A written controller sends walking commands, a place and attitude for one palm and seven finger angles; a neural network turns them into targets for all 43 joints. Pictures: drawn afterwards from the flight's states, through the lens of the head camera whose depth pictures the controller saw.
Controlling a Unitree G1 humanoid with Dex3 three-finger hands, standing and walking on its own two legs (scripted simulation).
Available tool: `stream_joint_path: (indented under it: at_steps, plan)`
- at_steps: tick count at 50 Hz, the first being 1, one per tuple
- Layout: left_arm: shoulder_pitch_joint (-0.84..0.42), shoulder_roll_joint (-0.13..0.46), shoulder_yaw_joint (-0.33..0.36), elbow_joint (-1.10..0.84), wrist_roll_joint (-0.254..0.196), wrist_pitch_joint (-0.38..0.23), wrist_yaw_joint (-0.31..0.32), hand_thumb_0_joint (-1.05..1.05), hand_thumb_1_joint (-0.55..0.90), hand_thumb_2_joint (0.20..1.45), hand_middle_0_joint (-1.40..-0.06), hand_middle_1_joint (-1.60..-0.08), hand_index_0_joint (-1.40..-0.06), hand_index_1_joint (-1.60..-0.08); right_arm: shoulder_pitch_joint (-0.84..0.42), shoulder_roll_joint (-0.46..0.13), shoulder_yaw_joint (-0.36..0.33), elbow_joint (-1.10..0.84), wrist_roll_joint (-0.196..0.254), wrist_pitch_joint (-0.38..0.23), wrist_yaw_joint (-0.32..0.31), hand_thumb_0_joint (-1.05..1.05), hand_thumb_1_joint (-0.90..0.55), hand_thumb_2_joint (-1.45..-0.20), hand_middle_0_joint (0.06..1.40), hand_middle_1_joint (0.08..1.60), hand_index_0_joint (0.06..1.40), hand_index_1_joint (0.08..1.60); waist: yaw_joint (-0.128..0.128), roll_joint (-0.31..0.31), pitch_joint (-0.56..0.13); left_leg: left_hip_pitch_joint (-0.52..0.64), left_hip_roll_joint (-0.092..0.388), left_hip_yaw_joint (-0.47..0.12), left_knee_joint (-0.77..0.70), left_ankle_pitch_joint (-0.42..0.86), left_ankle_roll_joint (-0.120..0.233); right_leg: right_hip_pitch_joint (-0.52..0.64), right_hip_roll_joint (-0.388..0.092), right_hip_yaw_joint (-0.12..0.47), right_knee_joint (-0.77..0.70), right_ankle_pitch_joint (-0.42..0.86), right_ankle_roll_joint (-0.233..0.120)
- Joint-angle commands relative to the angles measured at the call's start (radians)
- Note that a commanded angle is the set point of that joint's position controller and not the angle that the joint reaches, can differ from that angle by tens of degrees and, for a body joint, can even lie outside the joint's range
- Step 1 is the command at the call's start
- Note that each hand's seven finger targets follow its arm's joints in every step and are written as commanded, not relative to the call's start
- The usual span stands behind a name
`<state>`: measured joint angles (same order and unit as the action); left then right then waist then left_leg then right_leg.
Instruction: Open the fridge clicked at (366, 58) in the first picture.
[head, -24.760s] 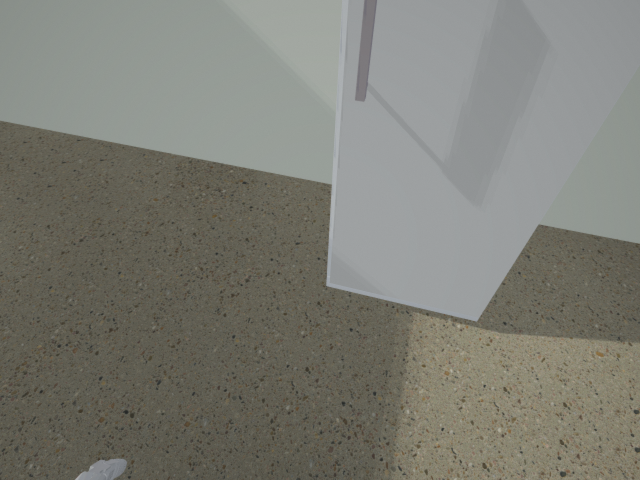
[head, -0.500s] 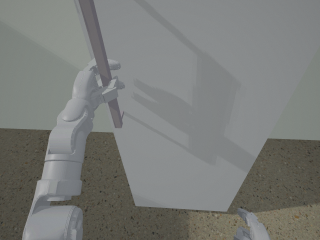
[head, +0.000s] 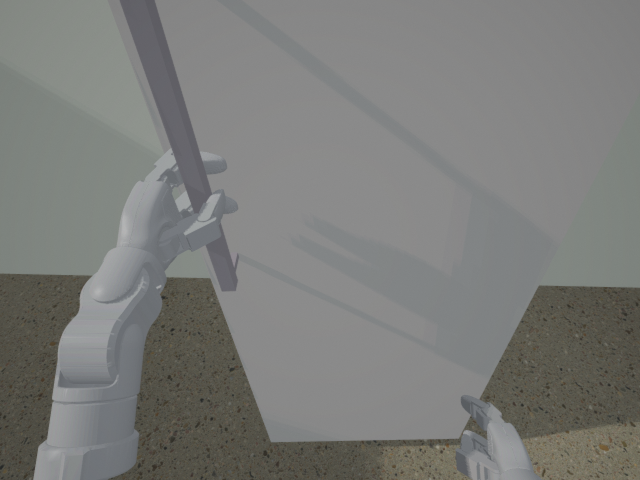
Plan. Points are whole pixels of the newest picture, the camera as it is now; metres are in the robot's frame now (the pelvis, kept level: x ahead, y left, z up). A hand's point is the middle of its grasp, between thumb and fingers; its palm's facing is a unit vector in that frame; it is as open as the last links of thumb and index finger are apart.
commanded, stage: walk backward, drawing the door open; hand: left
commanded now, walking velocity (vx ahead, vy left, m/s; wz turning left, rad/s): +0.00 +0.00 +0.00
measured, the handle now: (195, 155) +0.38 +0.16 +0.26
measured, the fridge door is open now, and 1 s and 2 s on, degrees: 4 28 48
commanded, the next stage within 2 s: none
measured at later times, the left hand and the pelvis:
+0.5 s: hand (212, 298) +0.23 +0.11 +0.20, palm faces +0.06 -0.97 -0.24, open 7.0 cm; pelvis -0.08 +0.00 -0.01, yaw +0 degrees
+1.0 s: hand (245, 394) +0.15 +0.06 +0.20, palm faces +0.21 -0.94 -0.25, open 7.3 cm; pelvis -0.16 -0.09 -0.02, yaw +16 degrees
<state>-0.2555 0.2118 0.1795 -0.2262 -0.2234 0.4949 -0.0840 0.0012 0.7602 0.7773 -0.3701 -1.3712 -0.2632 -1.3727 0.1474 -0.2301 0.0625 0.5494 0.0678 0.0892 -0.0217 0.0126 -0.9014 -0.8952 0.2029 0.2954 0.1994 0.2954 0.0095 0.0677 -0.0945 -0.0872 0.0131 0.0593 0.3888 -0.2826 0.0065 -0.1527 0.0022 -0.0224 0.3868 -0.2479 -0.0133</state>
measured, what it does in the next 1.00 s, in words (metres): walks backwards, turning left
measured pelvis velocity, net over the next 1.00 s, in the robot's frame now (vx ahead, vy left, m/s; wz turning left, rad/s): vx -0.16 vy -0.09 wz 0.28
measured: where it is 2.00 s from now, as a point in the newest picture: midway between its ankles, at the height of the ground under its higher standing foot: outside the picture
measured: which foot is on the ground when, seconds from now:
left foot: down 0.00-0.78, up 0.80-1.00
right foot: down 0.00-1.00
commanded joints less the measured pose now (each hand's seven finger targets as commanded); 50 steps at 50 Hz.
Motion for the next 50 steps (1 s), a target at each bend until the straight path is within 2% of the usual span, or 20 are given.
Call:
stream_joint_path:
  at_steps: [1, 3, 4, 5, 6, 10, 17, 21, 25, 30, 32, 36, 37, 39, 40, 41, 45, 48, 49, 50]
  plan:
    - [-0.024, 0.166, 0.078, -0.433, -0.018, -0.035, -0.026, 0.0, 0.9, 0.9, -0.45, -1.4, -0.45, -1.4, -0.198, -0.092, -0.038, -0.197, 0.001, -0.053, 0.004, 0.0, -0.9, -0.9, 0.2, 0.3, 0.2, 0.3, 0.079, -0.072, -0.273, 0.029, 0.001, -0.037, 0.049, 0.64, 0.02, 0.193, -0.005, -0.025, 0.081, 0.668, -0.005]
    - [0.02, 0.191, 0.105, -0.453, -0.023, -0.015, -0.02, 0.0, 0.9, 0.9, -0.45, -1.4, -0.45, -1.4, -0.202, -0.094, -0.035, -0.189, 0.002, -0.054, 0.001, 0.0, -0.9, -0.9, 0.2, 0.3, 0.2, 0.3, 0.075, -0.068, -0.236, 0.013, 0.001, -0.039, 0.049, 0.61, 0.019, 0.17, -0.004, -0.028, 0.08, 0.64, -0.004]
    - [-0.337, 0.333, 0.07, -0.6, 0.093, -0.254, 0.076, 0.0, 0.9, 0.9, -0.45, -1.4, -0.45, -1.4, -0.137, -0.108, -0.038, -0.216, -0.025, -0.059, -0.019, 0.0, -0.9, -0.9, 0.2, 0.3, 0.2, 0.3, -0.021, -0.046, -0.078, -0.017, 0.034, -0.023, 0.105, 0.517, 0.031, 0.001, -0.051, 0.08, -0.01, 0.639, 0.027]
    - [-0.116, 0.219, 0.045, -0.369, 0.094, -0.33, 0.111, 0.0, 0.9, 0.9, -0.45, -1.4, -0.45, -1.4, -0.115, -0.098, -0.051, -0.158, -0.035, -0.053, -0.033, 0.0, -0.9, -0.9, 0.2, 0.3, 0.2, 0.3, -0.026, -0.119, -0.097, 0.001, 0.038, -0.052, 0.129, 0.496, 0.034, -0.021, -0.066, 0.065, 0.003, 0.623, 0.012]
    - [0.014, 0.17, -0.003, -0.345, 0.108, -0.37, 0.121, 0.0, 0.9, 0.9, -0.45, -1.4, -0.45, -1.4, -0.111, -0.101, -0.053, -0.165, -0.045, -0.039, -0.035, 0.0, -0.9, -0.9, 0.2, 0.3, 0.2, 0.3, -0.015, -0.127, -0.114, 0.003, 0.045, -0.057, 0.122, 0.5, 0.03, -0.015, -0.071, 0.068, 0.008, 0.64, 0.007]
    - [0.012, 0.194, -0.009, -0.463, 0.134, -0.506, 0.148, 0.0, 0.9, 0.9, -0.45, -1.4, -0.45, -1.4, -0.114, -0.089, -0.069, -0.183, -0.054, 0.003, -0.046, 0.0, -0.9, -0.9, 0.2, 0.3, 0.2, 0.3, -0.027, -0.075, -0.215, 0.054, 0.063, -0.051, 0.121, 0.622, 0.023, 0.033, -0.086, 0.058, 0.055, 0.753, 0.012]
    - [0.049, 0.21, 0.002, -0.471, 0.154, -0.609, 0.178, 0.0, 0.9, 0.9, -0.45, -1.4, -0.45, -1.4, -0.116, -0.068, -0.082, -0.198, -0.059, 0.018, -0.058, 0.0, -0.9, -0.9, 0.2, 0.3, 0.2, 0.3, -0.026, -0.075, -0.258, 0.026, 0.076, -0.053, 0.115, 0.558, 0.012, 0.045, -0.11, 0.058, 0.068, 0.691, 0.013]
    - [0.013, 0.195, -0.018, -0.462, 0.168, -0.642, 0.184, 0.0, 0.9, 0.9, -0.45, -1.4, -0.45, -1.4, -0.104, -0.049, -0.08, -0.206, -0.06, 0.004, -0.055, 0.0, -0.9, -0.9, 0.2, 0.3, 0.2, 0.3, -0.035, -0.137, -0.242, -0.039, 0.059, -0.058, 0.131, 0.456, 0.007, 0.037, -0.122, 0.061, 0.045, 0.604, 0.009]
    - [-0.057, 0.168, -0.05, -0.457, 0.175, -0.669, 0.191, 0.0, 0.9, 0.9, -0.45, -1.4, -0.45, -1.4, -0.111, -0.049, -0.073, -0.192, -0.065, -0.026, -0.057, 0.0, -0.9, -0.9, 0.2, 0.3, 0.2, 0.3, -0.037, -0.044, -0.202, -0.092, 0.102, -0.13, 0.008, 0.457, 0.03, 0.023, -0.043, 0.008, 0.074, 0.342, 0.042]
    - [-0.162, 0.143, -0.07, -0.437, 0.186, -0.667, 0.192, 0.0, 0.9, 0.9, -0.45, -1.4, -0.45, -1.4, -0.149, -0.046, -0.07, -0.166, -0.065, -0.066, -0.058, 0.0, -0.9, -0.9, 0.2, 0.3, 0.2, 0.3, -0.027, 0.054, -0.085, -0.413, 0.239, -0.311, -0.172, 0.056, 0.107, 0.082, -0.017, 0.041, 0.26, -0.001, 0.034]
    - [-0.201, 0.166, -0.051, -0.456, 0.196, -0.663, 0.193, 0.0, 0.9, 0.9, -0.45, -1.4, -0.45, -1.4, -0.144, -0.051, -0.086, -0.151, -0.064, -0.085, -0.057, 0.0, -0.9, -0.9, 0.2, 0.3, 0.2, 0.3, -0.027, 0.054, -0.094, -0.436, 0.26, -0.363, -0.171, -0.032, 0.132, 0.097, -0.02, 0.065, 0.266, -0.012, 0.026]
    - [-0.251, 0.147, -0.065, -0.46, 0.202, -0.643, 0.18, 0.0, 0.9, 0.9, -0.45, -1.4, -0.45, -1.4, -0.139, -0.031, -0.102, -0.124, -0.053, -0.127, -0.046, 0.0, -0.9, -0.9, 0.2, 0.3, 0.2, 0.3, -0.029, -0.046, -0.154, -0.434, 0.162, -0.246, -0.024, -0.134, 0.091, 0.125, -0.063, 0.103, 0.124, -0.033, 0.003]
    - [-0.249, 0.162, -0.056, -0.471, 0.201, -0.633, 0.183, 0.0, 0.9, 0.9, -0.45, -1.4, -0.45, -1.4, -0.134, -0.028, -0.107, -0.118, -0.05, -0.129, -0.047, 0.0, -0.9, -0.9, 0.2, 0.3, 0.2, 0.3, -0.031, -0.116, -0.163, -0.408, 0.104, -0.192, 0.075, -0.172, 0.064, 0.071, -0.122, 0.156, 0.03, -0.135, -0.025]
    - [-0.282, 0.198, -0.018, -0.505, 0.215, -0.626, 0.197, 0.0, 0.9, 0.9, -0.45, -1.4, -0.45, -1.4, -0.091, -0.004, -0.106, -0.104, -0.058, -0.135, -0.048, 0.0, -0.9, -0.9, 0.2, 0.3, 0.2, 0.3, -0.025, -0.288, -0.189, -0.296, -0.034, -0.009, 0.513, -0.176, -0.006, -0.124, -0.31, 0.254, -0.227, -0.405, -0.11]
    - [-0.268, 0.191, -0.01, -0.496, 0.223, -0.622, 0.197, 0.0, 0.9, 0.9, -0.45, -1.4, -0.45, -1.4, -0.081, -0.003, -0.11, -0.104, -0.069, -0.144, -0.048, 0.0, -0.9, -0.9, 0.2, 0.3, 0.2, 0.3, -0.015, -0.307, -0.19, -0.305, -0.027, -0.022, 0.711, -0.216, -0.004, -0.145, -0.334, 0.216, -0.225, -0.351, -0.126]
    - [-0.257, 0.172, -0.024, -0.492, 0.229, -0.62, 0.191, 0.0, 0.9, 0.9, -0.45, -1.4, -0.45, -1.4, -0.07, 0.007, -0.106, -0.104, -0.081, -0.149, -0.05, 0.0, -0.9, -0.9, 0.2, 0.3, 0.2, 0.3, -0.029, -0.259, -0.193, -0.319, -0.011, -0.02, 0.786, -0.188, -0.011, -0.112, -0.316, 0.138, -0.188, -0.266, -0.131]
    - [-0.312, 0.142, -0.076, -0.529, 0.236, -0.625, 0.171, 0.0, 0.9, 0.9, -0.45, -1.4, -0.45, -1.4, -0.083, 0.026, -0.08, -0.124, -0.094, -0.175, -0.058, 0.0, -0.9, -0.9, 0.2, 0.3, 0.2, 0.3, -0.022, -0.242, -0.182, -0.23, -0.002, 0.069, 0.547, -0.235, -0.005, -0.051, -0.264, -0.031, -0.149, -0.05, -0.113]
    - [-0.323, 0.103, -0.129, -0.495, 0.228, -0.616, 0.164, 0.0, 0.9, 0.9, -0.45, -1.4, -0.45, -1.4, -0.011, 0.013, -0.081, -0.113, -0.077, -0.201, -0.053, 0.0, -0.9, -0.9, 0.2, 0.3, 0.2, 0.3, -0.054, -0.196, -0.192, -0.098, -0.011, 0.124, 0.108, -0.118, -0.009, -0.007, -0.166, -0.127, -0.056, 0.092, -0.04]
    - [-0.363, 0.091, -0.167, -0.512, 0.223, -0.618, 0.156, 0.0, 0.9, 0.9, -0.45, -1.4, -0.45, -1.4, 0.032, -0.003, -0.091, -0.112, -0.068, -0.212, -0.05, 0.0, -0.9, -0.9, 0.2, 0.3, 0.2, 0.3, -0.095, -0.124, -0.188, 0.034, 0.049, 0.057, -0.101, -0.014, 0.015, -0.103, -0.123, -0.136, 0.11, 0.114, 0.024]
    - [-0.401, 0.066, -0.2, -0.501, 0.223, -0.631, 0.138, 0.0, 0.9, 0.9, -0.45, -1.4, -0.45, -1.4, 0.012, -0.049, -0.113, -0.16, -0.076, -0.221, -0.043, 0.0, -0.9, -0.9, 0.2, 0.3, 0.2, 0.3, -0.099, 0.118, -0.144, 0.099, 0.297, -0.294, -0.23, 0.123, 0.105, -0.296, -0.042, -0.131, 0.397, 0.011, 0.071]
